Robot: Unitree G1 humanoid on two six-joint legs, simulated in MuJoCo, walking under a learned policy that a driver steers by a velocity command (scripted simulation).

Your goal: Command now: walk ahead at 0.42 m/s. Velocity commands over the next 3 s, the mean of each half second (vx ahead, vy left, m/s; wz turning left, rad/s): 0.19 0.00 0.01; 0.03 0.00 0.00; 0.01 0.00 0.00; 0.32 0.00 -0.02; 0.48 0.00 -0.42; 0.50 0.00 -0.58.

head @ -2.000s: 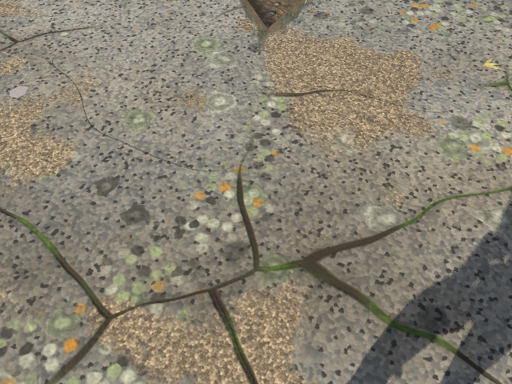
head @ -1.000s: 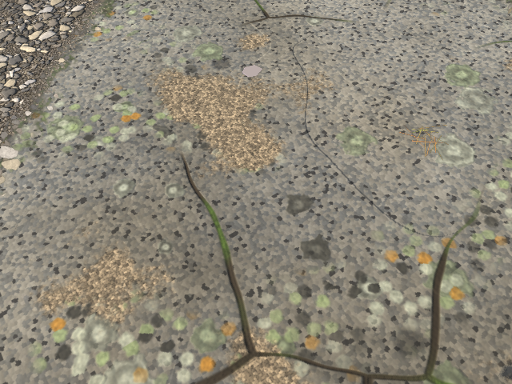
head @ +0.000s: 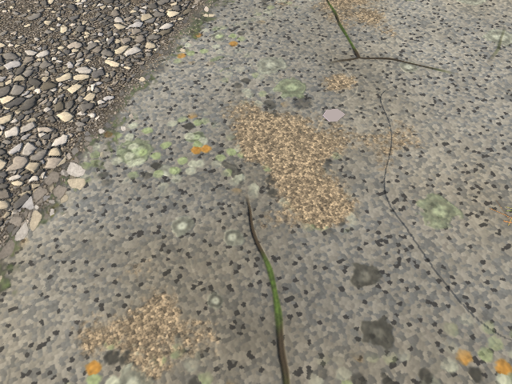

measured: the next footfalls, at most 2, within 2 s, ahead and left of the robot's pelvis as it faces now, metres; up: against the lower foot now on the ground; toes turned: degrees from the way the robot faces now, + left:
left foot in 0.36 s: +0.31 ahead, +0.10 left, +0.00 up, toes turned -1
right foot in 0.64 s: +0.23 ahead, -0.14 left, +0.00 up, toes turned -2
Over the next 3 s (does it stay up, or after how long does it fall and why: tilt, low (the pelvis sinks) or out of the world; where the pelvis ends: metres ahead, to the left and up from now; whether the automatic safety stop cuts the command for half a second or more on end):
stays up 0.96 -0.08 0.01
